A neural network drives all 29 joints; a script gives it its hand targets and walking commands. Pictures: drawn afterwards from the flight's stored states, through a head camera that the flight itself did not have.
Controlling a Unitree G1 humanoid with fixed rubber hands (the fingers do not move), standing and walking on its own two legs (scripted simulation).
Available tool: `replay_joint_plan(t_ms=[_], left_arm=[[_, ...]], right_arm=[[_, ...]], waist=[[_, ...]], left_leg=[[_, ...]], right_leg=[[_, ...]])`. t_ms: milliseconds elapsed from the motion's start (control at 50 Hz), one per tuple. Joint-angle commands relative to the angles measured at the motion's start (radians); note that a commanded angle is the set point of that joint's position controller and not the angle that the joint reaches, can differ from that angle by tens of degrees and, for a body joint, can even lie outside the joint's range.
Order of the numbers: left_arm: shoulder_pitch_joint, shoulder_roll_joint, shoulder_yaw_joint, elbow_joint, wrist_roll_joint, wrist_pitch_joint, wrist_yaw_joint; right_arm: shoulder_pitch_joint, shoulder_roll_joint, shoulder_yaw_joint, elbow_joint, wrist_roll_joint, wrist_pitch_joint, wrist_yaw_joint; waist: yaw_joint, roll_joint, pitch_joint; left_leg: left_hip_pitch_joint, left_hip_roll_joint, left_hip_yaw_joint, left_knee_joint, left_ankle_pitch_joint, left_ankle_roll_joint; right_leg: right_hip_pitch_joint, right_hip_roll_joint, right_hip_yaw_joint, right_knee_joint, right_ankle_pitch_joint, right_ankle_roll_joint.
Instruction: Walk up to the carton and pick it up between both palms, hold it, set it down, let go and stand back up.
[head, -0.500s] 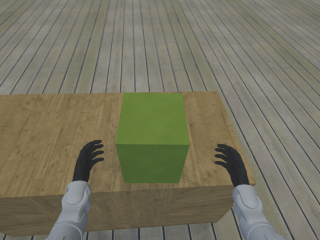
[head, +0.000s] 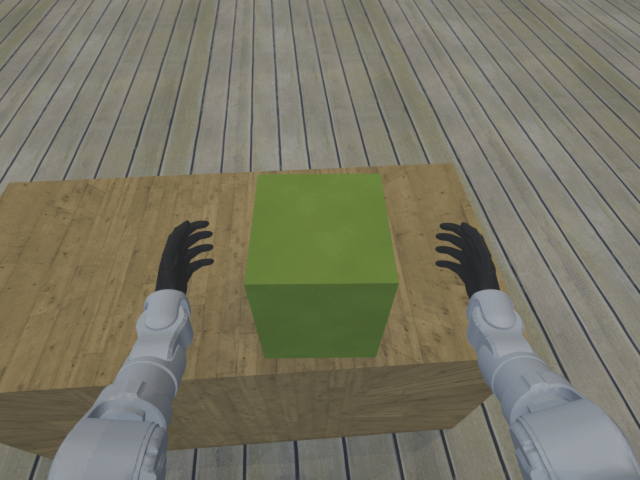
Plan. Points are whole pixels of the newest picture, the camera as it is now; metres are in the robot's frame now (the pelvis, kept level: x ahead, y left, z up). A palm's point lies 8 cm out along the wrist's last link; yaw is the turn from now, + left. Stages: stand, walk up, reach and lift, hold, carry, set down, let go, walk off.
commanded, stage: reach and lift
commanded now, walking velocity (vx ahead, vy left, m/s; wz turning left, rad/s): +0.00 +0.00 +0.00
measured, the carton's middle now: (319, 270) +0.45 +0.02 -0.07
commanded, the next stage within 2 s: none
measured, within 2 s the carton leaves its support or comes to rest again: neither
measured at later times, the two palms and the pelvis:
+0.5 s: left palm (188, 226) +0.42 +0.20 +0.08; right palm (469, 214) +0.44 -0.18 +0.09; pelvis -0.01 +0.00 +0.00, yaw -2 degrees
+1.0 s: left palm (197, 261) +0.41 +0.20 +0.00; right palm (452, 243) +0.44 -0.18 +0.02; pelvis -0.02 -0.01 -0.01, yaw -1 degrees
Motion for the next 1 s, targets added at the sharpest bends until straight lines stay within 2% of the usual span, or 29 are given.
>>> replay_joint_plan(t_ms=[0,80,120,140,160,220,240,300,320,380,400,420,440,480,500,520,600,640,660,680,700,740,780,840,860,880,900,960,980], left_arm=[[-0.414,0.037,-0.025,-0.144,-0.006,-0.013,0.022],[-0.45,0.098,0.019,-0.082,0.01,0.038,0.026],[-0.415,0.1,0.04,-0.031,0.01,0.063,0.024],[-0.409,0.113,0.064,-0.002,0.039,0.065,0.017],[-0.406,0.101,0.072,0.015,0.04,0.068,0.008],[-0.586,0.141,0.058,0.03,0.02,0.065,0.011],[-0.608,0.134,0.048,0.018,0.004,0.051,0.02],[-0.699,0.098,-0.018,-0.018,-0.045,0.02,0.044],[-0.748,0.112,-0.04,-0.045,-0.063,0.014,0.047],[-0.717,0.121,-0.04,-0.009,-0.039,0.05,0.036],[-0.765,0.138,-0.025,0.071,-0.032,0.068,0.038],[-0.725,0.136,-0.035,0.066,-0.016,0.084,0.034],[-0.697,0.121,-0.021,0.111,-0.003,0.093,0.026],[-0.722,0.145,-0.003,0.11,0.01,0.112,0.017],[-0.739,0.13,-0.007,0.11,0.004,0.113,0.014],[-0.769,0.128,-0.014,0.098,0.002,0.1,0.016],[-0.834,0.125,-0.021,0.147,-0.02,0.048,0.023],[-0.813,0.135,-0.033,0.193,-0.035,0.031,0.016],[-0.803,0.123,-0.041,0.245,-0.037,0.031,0.014],[-0.823,0.12,-0.061,0.264,-0.032,0.028,0.011],[-0.834,0.141,-0.05,0.282,-0.034,0.019,0.014],[-0.778,0.143,-0.041,0.325,-0.027,-0.01,0.009],[-0.741,0.154,-0.008,0.371,-0.017,-0.041,0.0],[-0.757,0.149,0.022,0.36,-0.002,-0.09,-0.005],[-0.778,0.157,0.022,0.319,0.006,-0.107,0.0],[-0.779,0.157,0.028,0.324,-0.011,-0.126,0.003],[-0.763,0.131,0.019,0.328,-0.002,-0.14,0.005],[-0.829,0.157,0.027,0.254,-0.006,-0.173,0.015],[-0.808,0.13,0.023,0.287,-0.009,-0.179,0.012]], right_arm=[[-0.457,-0.145,-0.033,-0.101,0.024,0.008,0.027],[-0.507,-0.201,-0.018,0.0,0.044,0.06,0.033],[-0.501,-0.199,0.013,-0.042,0.075,0.08,0.038],[-0.51,-0.193,0.011,-0.001,0.072,0.087,0.034],[-0.538,-0.17,0.032,-0.043,0.081,0.09,0.032],[-0.675,-0.208,0.003,-0.059,0.075,0.106,0.03],[-0.689,-0.185,0.034,-0.126,0.071,0.107,0.038],[-0.712,-0.182,-0.012,-0.124,0.075,0.101,0.048],[-0.721,-0.193,-0.018,-0.112,0.078,0.102,0.048],[-0.707,-0.222,-0.033,0.008,0.066,0.134,0.039],[-0.757,-0.24,-0.061,0.044,0.056,0.143,0.035],[-0.718,-0.232,-0.055,0.068,0.043,0.151,0.031],[-0.697,-0.231,-0.055,0.073,0.047,0.154,0.029],[-0.715,-0.24,-0.054,0.069,0.026,0.165,0.022],[-0.745,-0.252,-0.063,0.066,0.025,0.16,0.018],[-0.77,-0.217,-0.076,0.038,0.017,0.148,0.018],[-0.843,-0.198,-0.059,-0.028,0.022,0.135,0.017],[-0.807,-0.175,-0.039,0.015,0.027,0.138,0.024],[-0.826,-0.171,-0.027,0.003,0.019,0.141,0.027],[-0.82,-0.182,-0.046,0.066,0.008,0.147,0.026],[-0.809,-0.171,-0.037,0.078,0.005,0.149,0.03],[-0.771,-0.148,-0.021,0.091,0.003,0.138,0.03],[-0.774,-0.147,-0.023,0.108,0.007,0.113,0.022],[-0.764,-0.133,-0.034,0.099,-0.005,0.067,0.017],[-0.765,-0.14,-0.058,0.099,-0.016,0.05,0.015],[-0.774,-0.135,-0.059,0.094,-0.019,0.037,0.017],[-0.755,-0.117,-0.064,0.075,-0.022,0.023,0.017],[-0.796,-0.14,-0.111,0.048,-0.062,-0.027,0.004],[-0.79,-0.132,-0.131,0.087,-0.068,-0.037,-0.001]], waist=[[-0.008,0.062,-0.485],[0.004,0.041,-0.503],[0.054,-0.029,-0.486],[0.036,-0.041,-0.46],[0.057,-0.09,-0.445],[0.05,-0.078,-0.471],[0.065,-0.09,-0.506],[0.044,-0.006,-0.642],[0.015,0.025,-0.69],[0.014,0.051,-0.706],[0.005,0.055,-0.688],[0.028,0.043,-0.654],[0.015,0.027,-0.615],[0.041,0.016,-0.611],[0.016,0.004,-0.608],[0.032,-0.001,-0.618],[0.033,-0.046,-0.697],[0.044,-0.031,-0.633],[0.032,-0.074,-0.62],[0.033,-0.048,-0.58],[0.024,-0.046,-0.573],[0.05,-0.077,-0.584],[0.038,-0.087,-0.591],[0.062,-0.065,-0.658],[0.041,-0.051,-0.721],[0.06,-0.038,-0.758],[0.036,-0.038,-0.792],[0.031,0.03,-0.894],[0.005,0.024,-0.873]], left_leg=[[0.474,-0.035,-0.022,0.003,0.547,-0.057],[0.433,-0.03,-0.008,0.002,0.521,-0.044],[0.392,-0.035,0.0,-0.02,0.469,-0.015],[0.365,-0.042,-0.003,-0.033,0.475,-0.004],[0.33,-0.041,0.007,-0.042,0.476,0.01],[0.267,-0.039,0.011,-0.059,0.38,0.012],[0.263,-0.036,0.012,-0.055,0.364,0.0],[0.343,-0.032,0.017,-0.012,0.447,-0.035],[0.375,-0.029,0.013,0.0,0.489,-0.046],[0.438,-0.016,0.015,0.009,0.546,-0.051],[0.414,-0.008,0.007,0.002,0.517,-0.047],[0.416,-0.01,0.011,-0.006,0.507,-0.04],[0.411,-0.015,0.015,-0.016,0.501,-0.039],[0.389,-0.019,0.021,-0.025,0.474,-0.037],[0.381,-0.016,0.011,-0.012,0.501,-0.043],[0.357,-0.01,0.017,-0.015,0.487,-0.04],[0.241,-0.031,0.021,-0.038,0.41,-0.014],[0.168,-0.023,0.015,-0.053,0.378,-0.005],[0.169,-0.019,0.013,-0.052,0.358,0.0],[0.15,-0.011,0.006,-0.053,0.326,-0.008],[0.156,-0.014,0.016,-0.052,0.325,-0.008],[0.118,-0.011,0.019,-0.054,0.308,0.007],[0.084,-0.018,0.019,-0.037,0.325,0.002],[0.039,-0.033,0.032,-0.011,0.378,-0.005],[0.043,-0.03,0.03,0.016,0.42,-0.007],[0.039,-0.034,0.039,0.029,0.429,-0.004],[0.046,-0.029,0.039,0.049,0.445,-0.019],[0.11,-0.037,0.037,0.11,0.522,-0.048],[0.105,-0.032,0.037,0.131,0.525,-0.053]], right_leg=[[-0.096,0.061,-0.005,-0.119,0.331,-0.008],[-0.091,0.054,-0.005,-0.13,0.352,-0.004],[-0.023,0.057,0.001,-0.12,0.401,0.028],[0.017,0.051,0.002,-0.125,0.427,0.037],[0.059,0.048,0.007,-0.124,0.467,0.05],[0.041,0.041,0.007,-0.111,0.384,0.05],[0.049,0.032,0.025,-0.124,0.371,0.046],[-0.074,0.047,-0.004,-0.115,0.376,0.025],[-0.104,0.041,-0.008,-0.116,0.4,0.015],[-0.15,0.052,-0.024,-0.122,0.403,0.016],[-0.156,0.047,-0.031,-0.127,0.351,0.011],[-0.127,0.056,-0.033,-0.127,0.362,0.02],[-0.107,0.055,-0.024,-0.138,0.38,0.023],[-0.071,0.052,-0.022,-0.134,0.401,0.034],[-0.076,0.048,-0.025,-0.136,0.424,0.028],[-0.052,0.05,-0.027,-0.135,0.423,0.03],[0.03,0.028,0.008,-0.121,0.479,0.043],[0.018,0.022,0.011,-0.109,0.465,0.044],[0.008,0.028,0.012,-0.109,0.421,0.043],[-0.028,0.02,-0.001,-0.114,0.357,0.032],[-0.027,0.017,0.003,-0.112,0.36,0.035],[-0.019,0.008,0.007,-0.102,0.358,0.04],[0.015,0.001,0.008,-0.084,0.408,0.045],[0.029,0.002,0.006,-0.044,0.489,0.052],[0.019,0.008,0.005,-0.023,0.52,0.05],[-0.016,0.016,0.013,-0.011,0.507,0.057],[-0.02,0.012,0.005,-0.016,0.498,0.04],[-0.141,0.036,-0.025,0.019,0.491,0.037],[-0.161,0.03,-0.032,0.031,0.492,0.032]])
